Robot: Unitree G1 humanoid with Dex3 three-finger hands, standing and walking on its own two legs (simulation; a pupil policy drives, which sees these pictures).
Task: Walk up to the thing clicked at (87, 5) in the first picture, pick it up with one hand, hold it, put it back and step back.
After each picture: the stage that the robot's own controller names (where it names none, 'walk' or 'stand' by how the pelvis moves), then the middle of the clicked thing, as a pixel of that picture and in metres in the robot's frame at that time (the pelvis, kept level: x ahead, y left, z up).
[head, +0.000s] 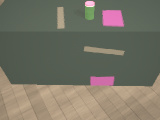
stand; (89, 10) +1.06 -0.05 -0.08
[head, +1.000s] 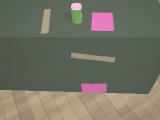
walk; (76, 13) +0.95 +0.09 -0.05
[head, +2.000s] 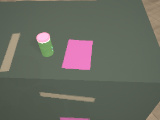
stand; (45, 45) +0.65 +0.24 -0.07
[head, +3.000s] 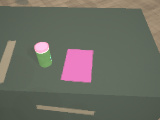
stand; (43, 55) +0.59 +0.21 -0.07
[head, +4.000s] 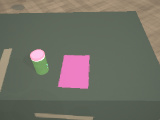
stand; (40, 62) +0.56 +0.23 -0.08
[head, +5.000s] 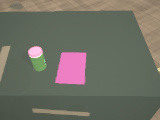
stand; (37, 59) +0.59 +0.24 -0.08
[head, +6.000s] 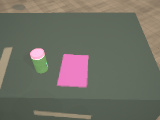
stand; (39, 61) +0.58 +0.24 -0.08
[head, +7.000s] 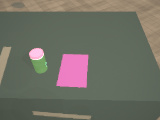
stand; (38, 61) +0.57 +0.23 -0.08
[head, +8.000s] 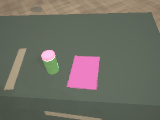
rise first; (50, 62) +0.57 +0.22 -0.08
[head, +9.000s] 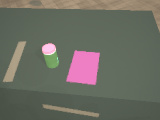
go down; (50, 56) +0.59 +0.22 -0.08
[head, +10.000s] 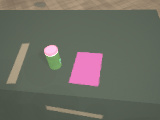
go down; (53, 57) +0.59 +0.21 -0.08
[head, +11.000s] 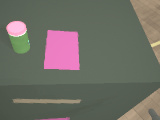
go down; (19, 38) +0.57 +0.21 -0.02
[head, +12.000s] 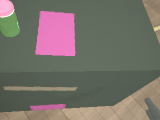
close in; (6, 19) +0.59 +0.21 +0.01
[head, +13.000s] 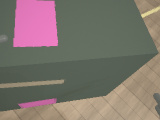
close; out of the picture +0.61 +0.24 +0.04
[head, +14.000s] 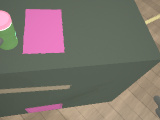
lift; (3, 31) +0.54 +0.19 +0.03
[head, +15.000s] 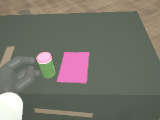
close; (46, 65) +0.55 +0.19 -0.04
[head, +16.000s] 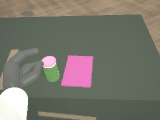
close; (50, 69) +0.53 +0.18 -0.05
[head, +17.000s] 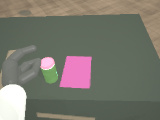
stand; (49, 70) +0.52 +0.18 -0.06
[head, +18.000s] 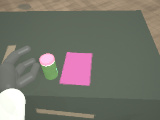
stand; (49, 67) +0.53 +0.18 -0.06
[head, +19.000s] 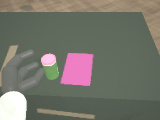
stand; (50, 67) +0.53 +0.18 -0.07
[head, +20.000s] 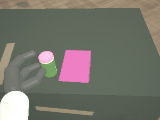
stand; (48, 64) +0.54 +0.18 -0.06
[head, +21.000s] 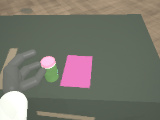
stand; (50, 69) +0.53 +0.18 -0.07
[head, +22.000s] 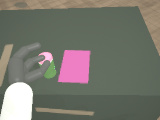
stand; (47, 65) +0.53 +0.18 -0.06
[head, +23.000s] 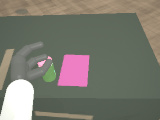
close; (47, 69) +0.53 +0.18 -0.07
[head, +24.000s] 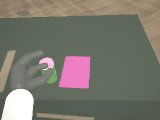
crouch; (48, 70) +0.53 +0.18 -0.07
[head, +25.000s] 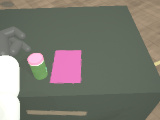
crouch; (38, 66) +0.53 +0.19 -0.06
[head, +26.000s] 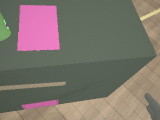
lower; out of the picture +0.58 +0.20 +0.03
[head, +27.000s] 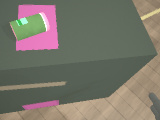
lower; (30, 26) +0.57 +0.09 +0.01
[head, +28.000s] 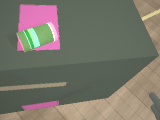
lower; (37, 36) +0.52 +0.07 +0.01
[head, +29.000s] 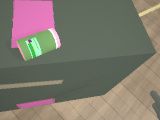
lower; (38, 44) +0.48 +0.06 +0.01
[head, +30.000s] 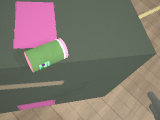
loosen; (46, 54) +0.44 +0.05 +0.01
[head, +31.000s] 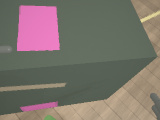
withdraw; out of the picture +0.30 +0.05 -0.60
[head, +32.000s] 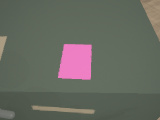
sink last; out of the picture +0.14 +0.04 -0.69
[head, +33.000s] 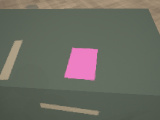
stand; out of the picture +0.22 -0.15 -0.69
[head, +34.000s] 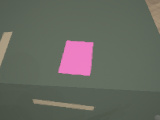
stand; out of the picture +0.26 -0.35 -0.68
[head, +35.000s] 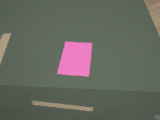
stand; out of the picture +0.31 -0.55 -0.68
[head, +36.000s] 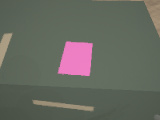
stand; out of the picture +0.36 -0.74 -0.68
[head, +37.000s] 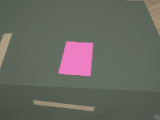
stand; out of the picture +0.40 -0.94 -0.68
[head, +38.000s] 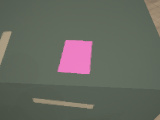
stand; out of the picture +0.44 -1.12 -0.69
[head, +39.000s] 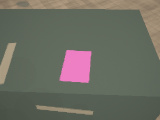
stand; out of the picture +0.50 -1.30 -0.74
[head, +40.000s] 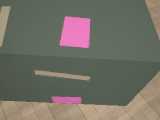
walk; out of the picture +0.66 -1.52 -0.72
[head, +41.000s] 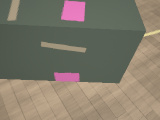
walk; out of the picture +1.09 -1.63 -0.74
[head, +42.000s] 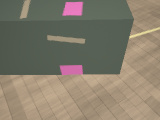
stand; out of the picture +1.35 -1.78 -0.73
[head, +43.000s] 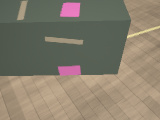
stand; out of the picture +1.38 -1.95 -0.75
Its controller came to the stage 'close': yes
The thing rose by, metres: 0.01
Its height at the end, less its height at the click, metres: -0.67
